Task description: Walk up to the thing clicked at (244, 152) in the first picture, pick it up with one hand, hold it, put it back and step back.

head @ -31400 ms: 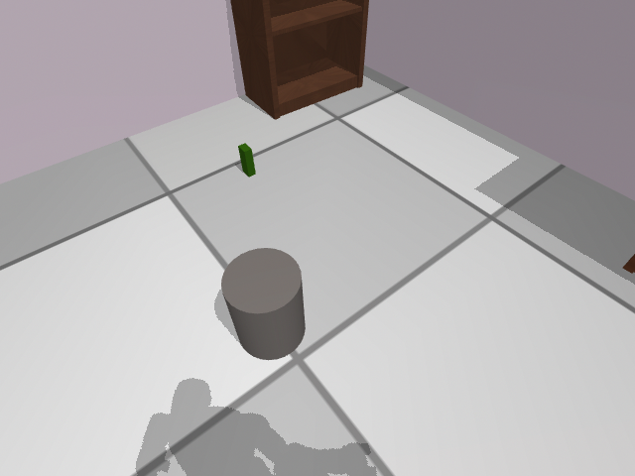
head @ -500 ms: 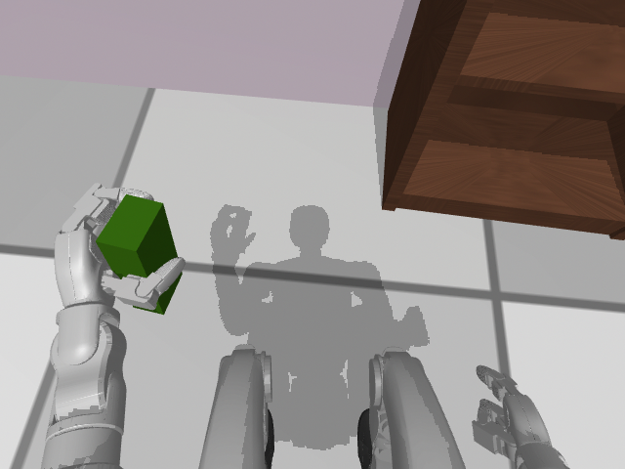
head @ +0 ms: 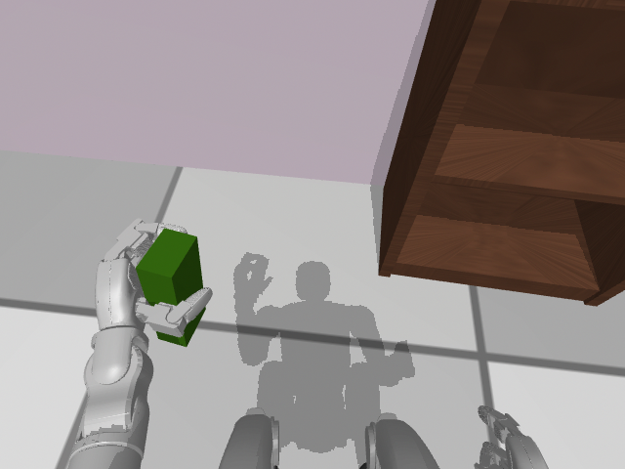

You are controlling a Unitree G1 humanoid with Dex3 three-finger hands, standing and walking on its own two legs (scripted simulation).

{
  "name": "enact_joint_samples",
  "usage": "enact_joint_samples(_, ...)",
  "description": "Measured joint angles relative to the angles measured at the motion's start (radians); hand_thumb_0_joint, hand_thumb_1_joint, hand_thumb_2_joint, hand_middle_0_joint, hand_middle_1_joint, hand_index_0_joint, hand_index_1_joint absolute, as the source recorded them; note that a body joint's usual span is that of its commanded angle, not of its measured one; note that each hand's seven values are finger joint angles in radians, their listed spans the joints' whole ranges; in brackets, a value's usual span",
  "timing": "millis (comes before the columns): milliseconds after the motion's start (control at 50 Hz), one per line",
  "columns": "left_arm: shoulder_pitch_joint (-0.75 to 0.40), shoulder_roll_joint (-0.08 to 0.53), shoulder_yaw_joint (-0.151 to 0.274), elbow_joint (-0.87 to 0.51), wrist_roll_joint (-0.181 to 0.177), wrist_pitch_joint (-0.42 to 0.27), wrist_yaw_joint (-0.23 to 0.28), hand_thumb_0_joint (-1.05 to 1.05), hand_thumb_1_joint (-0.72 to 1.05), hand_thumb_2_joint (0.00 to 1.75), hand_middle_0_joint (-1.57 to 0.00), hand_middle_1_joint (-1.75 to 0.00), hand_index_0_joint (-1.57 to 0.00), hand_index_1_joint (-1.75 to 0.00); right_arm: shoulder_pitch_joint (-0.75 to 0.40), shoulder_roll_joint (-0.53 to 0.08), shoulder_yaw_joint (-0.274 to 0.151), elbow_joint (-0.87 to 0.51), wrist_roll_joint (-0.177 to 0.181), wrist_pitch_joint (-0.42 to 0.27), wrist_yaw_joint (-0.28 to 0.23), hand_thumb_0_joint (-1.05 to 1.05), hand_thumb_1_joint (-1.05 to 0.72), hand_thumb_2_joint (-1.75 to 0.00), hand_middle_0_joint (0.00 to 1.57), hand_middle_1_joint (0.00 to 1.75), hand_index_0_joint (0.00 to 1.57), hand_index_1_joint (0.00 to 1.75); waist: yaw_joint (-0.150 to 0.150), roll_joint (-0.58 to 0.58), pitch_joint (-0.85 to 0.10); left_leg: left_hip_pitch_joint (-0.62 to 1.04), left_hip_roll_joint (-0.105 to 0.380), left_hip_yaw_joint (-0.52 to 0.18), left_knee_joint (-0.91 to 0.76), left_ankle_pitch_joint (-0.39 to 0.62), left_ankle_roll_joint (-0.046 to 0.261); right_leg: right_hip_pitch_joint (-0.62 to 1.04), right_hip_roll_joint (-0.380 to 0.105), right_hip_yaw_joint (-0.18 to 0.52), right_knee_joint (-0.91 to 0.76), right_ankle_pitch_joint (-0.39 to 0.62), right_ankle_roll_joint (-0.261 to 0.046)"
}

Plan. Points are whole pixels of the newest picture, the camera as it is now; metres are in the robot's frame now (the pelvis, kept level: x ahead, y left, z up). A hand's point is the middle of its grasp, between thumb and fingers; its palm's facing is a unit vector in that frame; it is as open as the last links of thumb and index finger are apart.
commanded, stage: lift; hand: left
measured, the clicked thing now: (176, 291) +0.34 +0.19 +0.02
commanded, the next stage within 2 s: hold in 0.80 s
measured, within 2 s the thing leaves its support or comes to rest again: neither
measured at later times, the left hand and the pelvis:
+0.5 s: hand (174, 248) +0.36 +0.18 +0.09, palm faces +0.17 -0.99 +0.00, open 10.1 cm; pelvis +0.02 +0.00 +0.05, yaw +0 degrees
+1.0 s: hand (180, 227) +0.37 +0.17 +0.11, palm faces +0.16 -0.99 +0.01, open 10.1 cm; pelvis +0.03 -0.01 +0.07, yaw +0 degrees
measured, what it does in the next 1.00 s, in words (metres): rises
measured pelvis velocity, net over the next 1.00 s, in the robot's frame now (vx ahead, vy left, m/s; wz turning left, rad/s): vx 0.03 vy -0.01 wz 0.01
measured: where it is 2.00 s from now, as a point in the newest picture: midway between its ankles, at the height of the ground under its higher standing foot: outside the picture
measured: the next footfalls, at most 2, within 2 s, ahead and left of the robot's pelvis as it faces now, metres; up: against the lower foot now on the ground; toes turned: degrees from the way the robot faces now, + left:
none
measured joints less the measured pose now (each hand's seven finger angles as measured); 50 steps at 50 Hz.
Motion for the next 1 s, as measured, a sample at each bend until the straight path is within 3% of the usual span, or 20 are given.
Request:
enact_joint_samples(460, -0.017, -0.028, -0.031, 0.06, 0.013, -0.016, 0.014, 0.05, -0.44, 1.19, -0.86, -1.18, -0.7, -1.09, 0.012, 0.017, 0.008, 0.017, -0.015, 0.015, 0.0, 0.01, -0.92, -0.9, 0.2, 0.3, 0.2, 0.29, 0.005, -0.005, 0.047, 0.257, -0.002, 0.016, -0.23, 0.071, -0.002, 0.251, 0.002, 0.005, -0.227, 0.072, 0.0)
enact_joint_samples(1000, -0.02, -0.04, -0.033, 0.077, 0.008, -0.012, 0.012, 0.05, -0.44, 1.19, -0.86, -1.18, -0.7, -1.09, 0.024, 0.01, -0.003, 0.027, -0.014, 0.042, 0.003, 0.01, -0.92, -0.9, 0.2, 0.3, 0.2, 0.29, 0.001, -0.006, 0.072, 0.409, -0.001, 0.027, -0.359, 0.1, -0.008, 0.395, 0.005, 0.011, -0.348, 0.101, -0.004)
